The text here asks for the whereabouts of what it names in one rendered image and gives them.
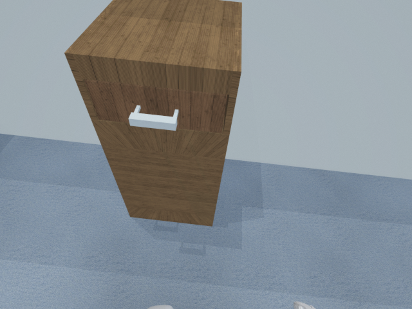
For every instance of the cabinet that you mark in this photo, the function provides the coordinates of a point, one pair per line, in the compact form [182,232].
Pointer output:
[180,44]

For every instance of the drawer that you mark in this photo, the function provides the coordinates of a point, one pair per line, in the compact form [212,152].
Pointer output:
[201,111]

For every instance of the handle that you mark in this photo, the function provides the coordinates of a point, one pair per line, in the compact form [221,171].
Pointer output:
[153,121]

